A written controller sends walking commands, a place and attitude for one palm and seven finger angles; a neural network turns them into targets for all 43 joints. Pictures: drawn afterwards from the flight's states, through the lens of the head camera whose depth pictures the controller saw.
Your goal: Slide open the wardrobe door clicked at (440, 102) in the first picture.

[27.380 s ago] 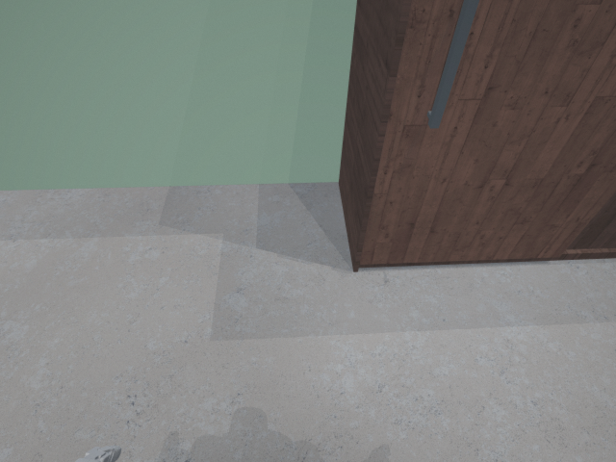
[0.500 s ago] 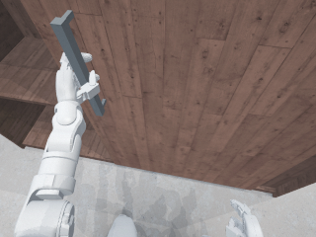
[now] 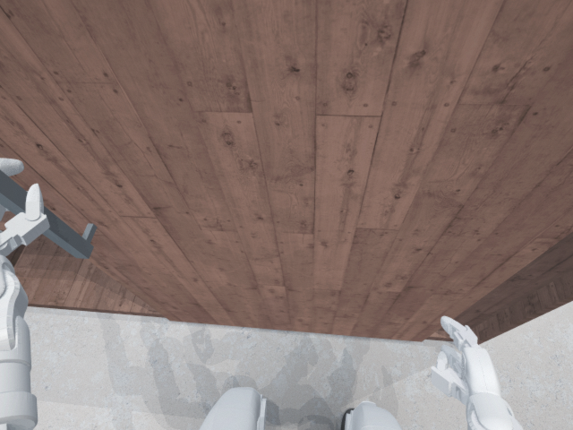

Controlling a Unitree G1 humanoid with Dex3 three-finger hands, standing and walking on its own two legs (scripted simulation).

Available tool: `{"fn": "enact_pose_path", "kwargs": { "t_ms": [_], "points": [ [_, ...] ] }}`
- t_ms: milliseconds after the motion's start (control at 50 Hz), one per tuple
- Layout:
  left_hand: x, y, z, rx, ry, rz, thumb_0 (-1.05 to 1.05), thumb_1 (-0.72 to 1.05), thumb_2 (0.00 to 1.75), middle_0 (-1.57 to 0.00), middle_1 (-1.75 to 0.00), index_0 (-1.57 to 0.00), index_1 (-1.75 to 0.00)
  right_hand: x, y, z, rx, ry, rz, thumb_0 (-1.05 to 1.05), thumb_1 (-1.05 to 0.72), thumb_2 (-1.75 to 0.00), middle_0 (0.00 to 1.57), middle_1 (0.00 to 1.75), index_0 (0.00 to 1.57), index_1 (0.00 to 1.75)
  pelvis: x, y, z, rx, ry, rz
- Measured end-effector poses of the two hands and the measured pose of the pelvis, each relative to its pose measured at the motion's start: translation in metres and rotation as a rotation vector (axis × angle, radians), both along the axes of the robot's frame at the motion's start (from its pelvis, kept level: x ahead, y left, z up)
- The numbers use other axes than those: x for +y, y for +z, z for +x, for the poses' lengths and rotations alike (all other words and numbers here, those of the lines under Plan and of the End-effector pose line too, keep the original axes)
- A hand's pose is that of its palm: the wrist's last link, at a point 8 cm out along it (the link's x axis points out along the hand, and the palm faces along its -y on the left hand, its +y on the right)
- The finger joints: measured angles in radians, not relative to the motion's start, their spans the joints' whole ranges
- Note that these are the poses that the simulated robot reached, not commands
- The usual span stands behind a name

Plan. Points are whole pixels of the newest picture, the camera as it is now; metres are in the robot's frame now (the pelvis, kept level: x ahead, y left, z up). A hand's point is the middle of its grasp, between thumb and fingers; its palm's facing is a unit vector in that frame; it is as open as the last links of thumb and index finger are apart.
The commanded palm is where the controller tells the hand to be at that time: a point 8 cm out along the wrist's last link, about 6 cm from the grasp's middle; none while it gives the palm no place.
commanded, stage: stop walking and hold the door there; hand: left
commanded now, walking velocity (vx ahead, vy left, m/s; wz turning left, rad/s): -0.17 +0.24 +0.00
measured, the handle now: (27, 190) +0.36 +0.38 +0.10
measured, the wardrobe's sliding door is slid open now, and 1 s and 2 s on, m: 0.66 0.66 0.66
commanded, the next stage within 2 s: none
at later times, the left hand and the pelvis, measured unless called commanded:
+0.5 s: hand (32, 214) +0.32 +0.35 +0.11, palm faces +0.54 -0.80 -0.25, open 6.2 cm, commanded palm +0.28 +0.36 +0.10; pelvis -0.03 +0.01 +0.02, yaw -4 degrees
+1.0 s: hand (32, 212) +0.32 +0.35 +0.12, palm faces +0.57 -0.79 -0.23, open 6.2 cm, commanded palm +0.28 +0.37 +0.10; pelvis -0.07 +0.00 +0.01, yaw -6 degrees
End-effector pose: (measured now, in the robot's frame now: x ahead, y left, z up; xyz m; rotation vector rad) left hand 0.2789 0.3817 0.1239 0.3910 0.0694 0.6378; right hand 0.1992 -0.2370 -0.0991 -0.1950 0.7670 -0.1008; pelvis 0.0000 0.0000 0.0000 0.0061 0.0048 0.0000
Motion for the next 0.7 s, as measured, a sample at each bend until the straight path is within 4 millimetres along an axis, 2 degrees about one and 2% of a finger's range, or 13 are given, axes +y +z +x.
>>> {"fn": "enact_pose_path", "kwargs": {
  "t_ms": [100, 180, 340, 420, 500, 600, 700],
  "points": [
    [-0.001, 0.001, 0.0, 0.004, 0.023, -0.031, -0.14, 0.56, 0.81, -0.41, -1.34, -0.33, -1.4, -0.022, 0.014, -0.016, 0.022, -0.05, -0.069, 0.01, -0.9, -0.9, 0.2, 0.3, 0.2, 0.3, 0.002, 0.008, 0.0, 0.001, 0.009, 0.013],
    [-0.001, -0.002, 0.001, -0.063, -0.009, -0.076, -0.09, 0.58, 0.82, -0.42, -1.36, -0.34, -1.4, -0.029, 0.024, -0.034, 0.019, -0.069, -0.137, 0.01, -0.9, -0.9, 0.2, 0.3, 0.2, 0.3, 0.009, 0.001, -0.004, -0.015, 0.022, -0.034],
    [-0.002, -0.001, -0.002, -0.053, -0.042, -0.131, -0.05, 0.65, 0.78, -0.34, -1.33, -0.3, -1.37, -0.005, 0.045, -0.086, 0.018, -0.1, -0.109, 0.01, -0.9, -0.9, 0.2, 0.3, 0.2, 0.3, 0.014, 0.017, -0.017, -0.035, -0.04, -0.057],
    [-0.002, 0.001, -0.002, -0.032, -0.051, -0.144, -0.05, 0.66, 0.76, -0.32, -1.31, -0.29, -1.37, 0.005, 0.043, -0.115, 0.046, -0.108, -0.09, 0.01, -0.9, -0.9, 0.21, 0.3, 0.2, 0.3, 0.013, 0.022, -0.024, -0.027, -0.061, -0.061],
    [-0.003, 0.002, -0.003, -0.021, -0.044, -0.148, -0.05, 0.67, 0.76, -0.32, -1.29, -0.29, -1.37, 0.004, 0.036, -0.139, 0.075, -0.12, -0.084, 0.01, -0.9, -0.9, 0.21, 0.3, 0.2, 0.3, 0.01, 0.021, -0.034, -0.015, -0.077, -0.047],
    [-0.004, 0.002, -0.003, -0.014, -0.023, -0.15, -0.05, 0.67, 0.76, -0.32, -1.27, -0.28, -1.36, -0.013, 0.025, -0.165, 0.1, -0.159, -0.095, 0.01, -0.89, -0.9, 0.21, 0.3, 0.21, 0.3, 0.004, 0.015, -0.049, -0.004, -0.101, -0.026],
    [-0.006, 0.004, -0.003, -0.002, 0.0, -0.182, -0.04, 0.67, 0.76, -0.3, -1.25, -0.29, -1.36, -0.037, 0.026, -0.191, 0.122, -0.226, -0.131, 0.01, -0.9, -0.9, 0.21, 0.3, 0.21, 0.3, 0.002, 0.015, -0.06, -0.004, -0.106, -0.035]
  ]
}}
